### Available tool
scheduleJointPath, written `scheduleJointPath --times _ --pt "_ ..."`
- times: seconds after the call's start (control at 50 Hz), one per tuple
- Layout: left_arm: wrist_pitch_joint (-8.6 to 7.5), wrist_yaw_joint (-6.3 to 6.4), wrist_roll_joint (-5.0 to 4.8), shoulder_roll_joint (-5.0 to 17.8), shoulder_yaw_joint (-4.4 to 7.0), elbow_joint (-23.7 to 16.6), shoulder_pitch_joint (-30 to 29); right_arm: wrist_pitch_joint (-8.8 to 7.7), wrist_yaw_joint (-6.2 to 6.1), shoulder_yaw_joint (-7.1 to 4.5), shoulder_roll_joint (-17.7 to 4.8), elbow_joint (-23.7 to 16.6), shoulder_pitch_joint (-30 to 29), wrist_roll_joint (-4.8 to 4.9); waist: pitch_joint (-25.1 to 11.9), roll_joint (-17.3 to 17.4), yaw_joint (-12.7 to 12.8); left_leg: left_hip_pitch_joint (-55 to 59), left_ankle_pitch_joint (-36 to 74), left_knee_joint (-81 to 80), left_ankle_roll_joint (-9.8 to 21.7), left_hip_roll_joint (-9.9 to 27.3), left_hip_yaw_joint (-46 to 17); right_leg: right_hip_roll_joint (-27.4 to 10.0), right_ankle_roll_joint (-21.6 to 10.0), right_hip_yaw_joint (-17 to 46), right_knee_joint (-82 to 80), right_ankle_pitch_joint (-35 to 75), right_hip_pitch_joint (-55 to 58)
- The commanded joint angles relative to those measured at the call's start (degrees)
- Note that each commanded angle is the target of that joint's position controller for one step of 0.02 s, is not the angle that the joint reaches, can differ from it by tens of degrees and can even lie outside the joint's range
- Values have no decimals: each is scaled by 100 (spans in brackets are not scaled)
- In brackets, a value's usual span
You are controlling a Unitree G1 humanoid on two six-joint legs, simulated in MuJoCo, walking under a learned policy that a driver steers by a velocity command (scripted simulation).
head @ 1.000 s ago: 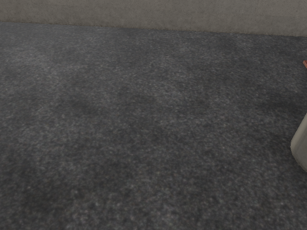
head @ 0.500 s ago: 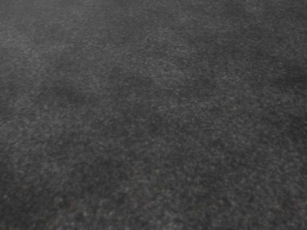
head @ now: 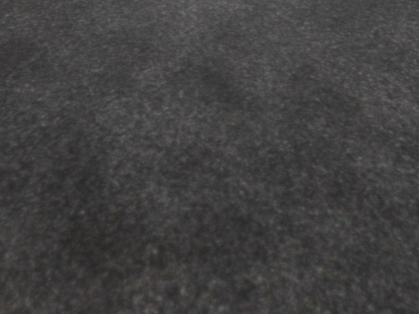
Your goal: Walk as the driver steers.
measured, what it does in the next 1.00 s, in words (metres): walks ahead, turning right: right foot, then left foot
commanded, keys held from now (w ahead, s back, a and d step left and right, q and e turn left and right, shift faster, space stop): e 0.90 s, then no key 0.10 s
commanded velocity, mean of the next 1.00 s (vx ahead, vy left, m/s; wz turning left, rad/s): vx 0.03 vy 0.00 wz -0.33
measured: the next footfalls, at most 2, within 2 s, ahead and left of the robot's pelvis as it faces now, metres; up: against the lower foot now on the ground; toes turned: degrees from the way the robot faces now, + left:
right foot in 0.30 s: +0.15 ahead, -0.18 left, +0.00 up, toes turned +0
left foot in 0.64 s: +0.17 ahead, +0.05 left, +0.00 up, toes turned -17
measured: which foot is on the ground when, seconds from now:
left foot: down 0.00-0.38, up 0.40-0.62, down 0.64-1.00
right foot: up 0.00-0.28, down 0.30-0.64, up 0.66-1.00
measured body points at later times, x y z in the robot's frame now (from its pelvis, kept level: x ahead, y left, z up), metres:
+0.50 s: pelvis +0.09 -0.05 +0.00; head +0.12 -0.06 +0.45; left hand +0.25 +0.20 -0.10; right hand +0.21 -0.34 -0.11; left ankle +0.09 +0.06 -0.69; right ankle +0.11 -0.18 -0.72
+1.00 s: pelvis +0.11 -0.04 +0.02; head +0.16 -0.04 +0.46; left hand +0.38 +0.13 -0.09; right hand +0.11 -0.34 -0.08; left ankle +0.14 +0.06 -0.72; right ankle +0.05 -0.19 -0.67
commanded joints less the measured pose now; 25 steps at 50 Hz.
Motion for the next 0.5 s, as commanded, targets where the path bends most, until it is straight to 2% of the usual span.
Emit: scheduleJointPath --times 0.02,0.04,0.06,0.08,0.1,0.12,0.16,0.2,0.24,0.28,0.3,0.32,0.34,0.38,0.4,0.42,0.44,0.46,0.5 --pt "59 83 -99 626 73 -668 494 121 -292 -143 -915 -365 907 -67 -2789 -777 -339 3574 2270 -240 1785 3238 -3138 -466 -54 755 -755 2088 -2470" --pt "267 177 -28 749 169 -595 445 86 -294 -12 -575 -525 213 -150 -2225 -750 30 1967 2306 -426 1617 3034 -2982 -566 -38 739 -1207 2495 -1432" --pt "375 220 41 535 189 -610 433 52 -293 30 -521 -418 21 -124 -1360 -407 236 649 2311 -592 1400 2366 -2107 -486 103 641 -2496 2836 -794" --pt "362 266 143 420 190 -664 298 26 -333 13 -522 -318 168 -138 -1116 29 149 359 2492 -654 1263 1968 -1586 -407 160 465 -3581 2938 -467" --pt "323 274 152 361 194 -701 113 -7 -391 38 -435 -205 348 -151 -1131 162 51 294 2864 -593 1104 1690 -1165 -375 194 431 -4438 3152 -1" --pt "267 254 142 237 188 -714 40 -35 -445 31 -373 -95 450 -98 -1290 329 30 357 3251 -532 972 1527 -836 -336 198 399 -5176 3436 440" --pt "274 166 46 116 173 -644 3 -36 -463 -5 -385 73 689 -101 -1497 533 -96 639 3078 -573 761 1584 -681 -167 176 283 -5919 4017 931" --pt "349 128 35 283 242 -759 -309 -48 -445 -46 -451 56 594 -130 -1253 581 -182 650 2438 -731 652 1754 -864 -73 77 322 -6222 3922 1030" --pt "421 172 121 454 315 -992 -643 -21 -457 -73 -436 28 486 -66 -883 698 -175 707 1321 -800 573 1820 -1028 -44 -61 345 -6467 3291 888" --pt "435 168 168 532 353 -1097 -740 50 -471 -118 -428 -35 523 14 -573 615 -189 873 292 -619 546 1775 -1116 17 -233 230 -7028 3316 775" --pt "432 145 200 567 362 -1163 -784 77 -483 -142 -423 -17 735 39 -469 470 -239 970 90 -482 410 1701 -1120 -22 -345 294 -7322 3830 786" --pt "429 121 203 784 421 -1209 -829 71 -510 -196 -519 -45 1020 -9 -510 43 -442 868 -170 -220 232 1438 -999 -82 -505 416 -7218 4740 1034" --pt "424 104 168 891 473 -1230 -718 104 -523 -241 -565 -91 1143 -26 -609 -233 -486 850 -587 9 66 1098 -607 -94 -688 561 -7171 4879 1030" --pt "420 74 75 985 551 -1313 -558 211 -582 -232 -328 -314 723 -22 -469 -786 -345 607 -1242 884 -385 464 407 -429 -1157 1489 -7934 4132 686" --pt "386 63 90 1067 575 -1362 -428 242 -582 -228 -231 -484 363 -40 -501 -1146 -215 210 -1441 1524 -556 244 560 -795 -1486 2223 -8370 4119 927" --pt "349 67 131 1084 565 -1421 -399 255 -555 -217 -150 -628 119 -26 -586 -1410 -141 -219 -1861 1852 -577 150 282 -1049 -1805 2801 -8603 4371 1319" --pt "285 76 188 1075 570 -1470 -333 251 -535 -223 -173 -728 -47 -18 -700 -1524 -12 -685 -2673 2413 -568 198 -62 -1230 -1990 3107 -8645 4822 1764" --pt "240 96 202 1103 590 -1528 -340 214 -513 -220 -171 -755 -49 -11 -873 -1292 -9 -1035 -2924 2675 -556 297 -328 -1242 -2025 3133 -8499 5196 2176" --pt "302 156 18 1204 651 -1602 -718 146 -534 -217 -242 -772 2 74 -1006 -753 -184 -847 -2450 1974 -622 401 -387 -937 -1682 2680 -8321 5479 2199"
